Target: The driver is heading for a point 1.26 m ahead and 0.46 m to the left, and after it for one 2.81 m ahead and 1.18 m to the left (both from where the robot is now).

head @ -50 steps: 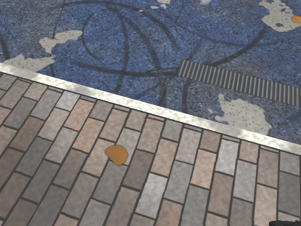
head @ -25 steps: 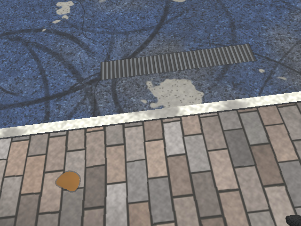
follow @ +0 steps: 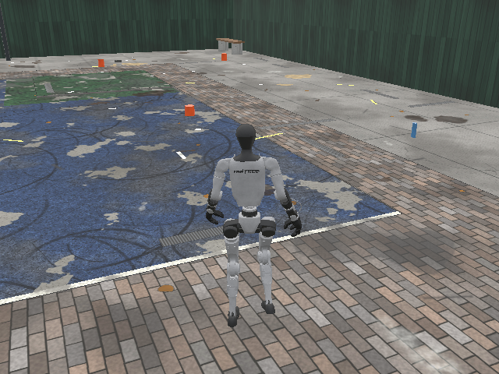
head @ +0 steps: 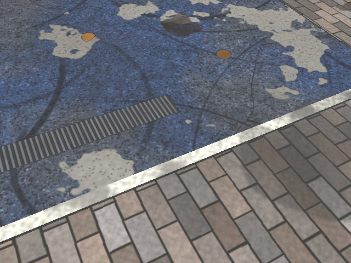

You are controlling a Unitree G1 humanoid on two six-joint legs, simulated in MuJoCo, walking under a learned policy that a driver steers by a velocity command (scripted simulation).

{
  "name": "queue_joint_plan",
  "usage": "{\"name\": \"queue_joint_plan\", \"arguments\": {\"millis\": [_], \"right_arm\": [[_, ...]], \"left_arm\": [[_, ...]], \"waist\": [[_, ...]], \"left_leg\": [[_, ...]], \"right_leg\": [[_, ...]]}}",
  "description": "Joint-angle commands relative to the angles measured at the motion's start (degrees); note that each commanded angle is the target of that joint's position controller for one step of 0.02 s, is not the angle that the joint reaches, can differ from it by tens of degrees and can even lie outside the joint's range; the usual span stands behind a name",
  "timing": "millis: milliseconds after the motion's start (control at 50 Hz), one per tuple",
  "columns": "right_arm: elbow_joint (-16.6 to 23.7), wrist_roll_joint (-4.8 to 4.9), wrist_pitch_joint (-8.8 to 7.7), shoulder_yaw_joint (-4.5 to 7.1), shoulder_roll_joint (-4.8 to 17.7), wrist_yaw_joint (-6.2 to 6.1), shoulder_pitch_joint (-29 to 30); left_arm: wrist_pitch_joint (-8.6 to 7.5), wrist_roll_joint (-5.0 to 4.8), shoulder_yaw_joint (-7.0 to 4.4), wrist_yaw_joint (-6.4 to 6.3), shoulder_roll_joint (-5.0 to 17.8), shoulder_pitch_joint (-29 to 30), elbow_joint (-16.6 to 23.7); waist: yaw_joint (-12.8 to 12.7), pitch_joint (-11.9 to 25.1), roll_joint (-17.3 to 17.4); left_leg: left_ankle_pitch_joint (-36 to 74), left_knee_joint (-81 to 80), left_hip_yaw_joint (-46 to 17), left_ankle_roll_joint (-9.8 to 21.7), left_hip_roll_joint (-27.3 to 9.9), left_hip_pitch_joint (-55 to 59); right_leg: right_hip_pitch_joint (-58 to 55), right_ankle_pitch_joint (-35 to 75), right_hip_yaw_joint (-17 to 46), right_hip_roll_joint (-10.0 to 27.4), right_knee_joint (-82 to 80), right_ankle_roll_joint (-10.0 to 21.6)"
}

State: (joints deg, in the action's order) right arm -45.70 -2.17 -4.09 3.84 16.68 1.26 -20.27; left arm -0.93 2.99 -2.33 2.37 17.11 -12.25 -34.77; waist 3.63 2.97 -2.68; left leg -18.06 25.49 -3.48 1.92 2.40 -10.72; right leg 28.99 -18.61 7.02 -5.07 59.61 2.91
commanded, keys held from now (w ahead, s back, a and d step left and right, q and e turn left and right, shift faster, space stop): w+q+shift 0.88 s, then w+shift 0.10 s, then w+e+shift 0.02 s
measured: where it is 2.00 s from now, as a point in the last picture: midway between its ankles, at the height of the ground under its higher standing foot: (33, 113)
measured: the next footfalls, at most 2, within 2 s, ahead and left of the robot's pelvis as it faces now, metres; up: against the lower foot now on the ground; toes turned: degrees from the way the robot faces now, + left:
right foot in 0.24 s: +0.29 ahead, -0.14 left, +0.00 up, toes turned +8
left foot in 0.68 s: +0.65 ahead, +0.18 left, +0.00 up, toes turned +34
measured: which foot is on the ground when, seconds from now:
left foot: down 0.00-0.24, up 0.26-0.66, down 0.68-1.00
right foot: up 0.00-0.22, down 0.24-0.68, up 0.70-1.00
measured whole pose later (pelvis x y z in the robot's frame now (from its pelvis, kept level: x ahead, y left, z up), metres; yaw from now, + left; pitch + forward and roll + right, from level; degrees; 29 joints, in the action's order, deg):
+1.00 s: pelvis +0.75 +0.23 -0.01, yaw +45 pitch +2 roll +0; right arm -47.9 0.3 -4.0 3.5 18.5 0.9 -25.9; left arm -3.3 2.7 1.2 1.5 15.5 -1.6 -33.3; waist 5.2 -2.8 -0.4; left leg -19.8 15.5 -11.1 9.9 11.1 4.6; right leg 42.0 3.6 2.4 7.4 38.8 -1.8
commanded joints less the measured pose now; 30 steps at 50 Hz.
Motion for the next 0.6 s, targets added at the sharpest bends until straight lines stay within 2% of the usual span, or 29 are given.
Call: {"name": "queue_joint_plan", "arguments": {"millis": [20,60,100,140,180,200,220,240,260,280,300,320,340,360,380,420,480,540,560,580,600], "right_arm": [[1.18,1.15,-0.98,1.2,7.66,-0.07,-2.15],[0.31,1.18,-0.84,1.16,7.07,-0.1,-4.11],[-0.56,1.03,-0.54,1.69,8.44,-0.41,-5.54],[-1.65,1.21,-0.21,2.11,9.67,-0.57,-6.86],[-2.34,1.59,-0.12,2.09,9.86,-0.55,-6.59],[-2.4,1.93,-0.39,2.2,10.63,-0.46,-5.58],[-2.11,2.42,-0.85,2.41,11.29,-0.17,-4.12],[-0.56,2.73,-1.63,2.05,9.91,0.2,-1.88],[2.52,4.02,-1.87,0.15,1.37,-0.09,-4.45],[3.02,3.38,-0.72,0.51,4.92,-0.46,-1.77],[3.26,2.31,0.11,0.88,5.74,-0.17,1.63],[2.87,1.66,0.54,0.57,4.71,0.59,2.33],[2.53,1.1,1.19,0.53,3.98,1.27,2.56],[2.56,0.53,2.07,0.34,2.96,1.89,2.82],[3.29,0.35,2.87,0.05,2.08,2.37,4.42],[5.27,0.23,3.84,-0.33,1.35,3.2,8.84],[8.94,0.43,3.89,-1.15,1.31,4.14,15.15],[11.55,0.46,3.6,-2.22,1.78,5.3,21.92],[12.09,0.55,3.51,-2.55,1.5,5.43,23.23],[11.77,0.78,3.48,-2.51,2.06,5.22,22.68],[10.99,0.99,3.5,-2.23,3.19,4.78,19.99]], "left_arm": [[-1.58,1.23,-1.14,1.29,5.65,7.82,6.17],[-1.83,0.42,0.06,1.62,3.82,12.38,7.59],[-2.25,-0.37,1.05,2.05,2.15,15.85,8.58],[-2.51,-0.71,1.25,1.89,2.15,17.15,8.95],[-2.83,-1.02,0.7,0.89,3.37,13.4,7.78],[-3.07,-0.96,-0.12,-0.05,4.88,7.45,5.75],[-3.32,-0.43,-1.35,-1.32,7.19,-1.96,2.62],[-3.58,0.6,-2.89,-2.85,11.41,-12.49,1.05],[-3.59,2.1,-3.92,-3.38,16.49,-18.22,0.3],[-3.09,1.13,-3.53,-3.47,14.11,-13.34,0.55],[-2.91,0.76,-2.29,-3.43,9.24,-8.34,0.4],[-3.1,0.43,-1.74,-3.16,6.65,-7.12,-0.42],[-3.31,0.36,-1.34,-3.13,5.26,-6.37,-1.1],[-3.69,-0.19,-0.97,-3.22,4.24,-6.77,-2.32],[-4.28,-0.8,-0.87,-3.01,3.6,-7.36,-3.46],[-5.23,-1.56,-0.68,-2.52,2.4,-8.74,-5.51],[-6.28,-1.39,-0.61,-2.43,2.16,-7.54,-7.33],[-6.51,-1.32,-0.96,-2.93,4.0,-7.86,-9.28],[-6.52,-1.38,-1.14,-3.11,5.43,-8.89,-9.97],[-6.38,-1.41,-1.45,-3.31,7.13,-10.34,-10.45],[-5.82,-1.34,-1.93,-3.65,9.33,-11.02,-10.5]], "waist": [[-0.21,-7.16,11.52],[1.15,-8.69,10.82],[2.17,-8.95,11.22],[2.09,-8.65,12.2],[-0.64,-6.51,12.08],[-4.15,-3.19,10.59],[-9.24,2.41,7.09],[-15.17,9.29,3.33],[-14.29,18.75,-12.14],[-12.07,13.79,-8.79],[-9.83,4.88,-4.06],[-8.51,0.49,-1.82],[-7.09,-1.99,-2.72],[-5.92,-4.68,-4.24],[-5.39,-6.54,-5.15],[-4.68,-8.82,-3.69],[-2.56,-11.04,-3.06],[-2.69,-13.32,0.46],[-2.73,-12.92,1.01],[-2.29,-10.86,0.59],[-0.54,-7.98,-1.05]], "left_leg": [[-14.22,-17.59,-21.62,8.42,-12.49,7.18],[-6.71,-18.65,-19.12,9.43,-11.17,4.98],[0.06,-18.55,-17.0,9.51,-10.14,2.9],[7.38,-17.74,-16.6,9.67,-10.83,1.71],[21.24,-13.75,-15.94,8.61,-11.63,-0.39],[34.04,-6.95,-14.07,7.5,-10.74,-2.02],[39.87,5.69,-10.72,6.14,-7.56,-6.24],[28.91,22.26,-8.73,4.83,-4.0,-17.37],[-9.53,40.85,-3.83,4.01,1.64,-29.88],[-6.06,48.45,-3.24,4.74,-0.78,-33.55],[-1.18,49.52,-2.26,4.88,-3.88,-35.49],[1.38,47.98,-1.5,4.41,-6.02,-34.68],[2.13,46.9,-1.09,3.83,-7.02,-33.72],[2.45,46.66,-0.77,3.17,-8.09,-33.85],[2.91,46.35,-0.54,2.83,-8.98,-34.83],[5.72,46.85,0.13,2.61,-9.39,-38.98],[12.93,41.04,2.04,2.78,-9.25,-39.03],[18.52,25.85,9.72,5.01,-7.04,-30.27],[19.17,21.89,12.38,6.33,-4.99,-25.81],[18.91,20.44,14.74,7.48,-2.16,-21.82],[16.41,19.8,15.99,8.45,0.29,-18.31]], "right_leg": [[17.09,5.56,-3.61,5.97,-1.24,-2.46],[14.65,7.07,-5.98,6.35,-8.53,-3.91],[8.85,7.06,-7.97,4.96,-16.8,-4.45],[2.2,6.08,-9.35,3.52,-22.43,-4.08],[-9.25,6.24,-9.54,1.92,-26.76,-3.01],[-19.29,6.82,-9.82,0.54,-29.21,-2.09],[-32.92,7.42,-9.07,1.32,-30.11,-1.07],[-47.8,-3.23,-0.08,11.31,-30.87,0.94],[-57.51,-31.39,27.12,29.79,-39.92,3.95],[-47.15,-36.14,37.5,31.05,-45.74,4.84],[-40.13,-28.95,28.35,28.43,-44.63,4.19],[-34.64,-19.41,19.94,25.96,-45.85,4.09],[-31.01,-13.4,14.0,23.7,-47.35,3.41],[-27.97,-9.96,9.13,22.14,-49.03,2.91],[-26.58,-5.95,5.73,21.8,-50.12,2.66],[-27.04,3.48,-0.99,21.23,-51.63,2.29],[-24.39,16.58,-11.98,19.13,-53.78,1.26],[-22.09,29.65,-21.04,16.49,-56.33,-0.24],[-22.96,41.65,-22.74,16.5,-55.1,-0.62],[-26.14,57.89,-23.35,16.81,-51.6,-0.98],[-29.94,71.6,-23.47,17.53,-46.03,-1.39]]}}
Velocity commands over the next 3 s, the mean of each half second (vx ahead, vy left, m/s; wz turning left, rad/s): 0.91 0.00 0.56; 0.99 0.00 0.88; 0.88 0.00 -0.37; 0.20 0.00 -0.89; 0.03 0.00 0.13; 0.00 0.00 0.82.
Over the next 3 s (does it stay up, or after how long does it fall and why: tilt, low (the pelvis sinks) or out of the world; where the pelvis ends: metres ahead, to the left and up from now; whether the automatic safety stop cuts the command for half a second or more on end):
stays up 1.36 0.65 0.00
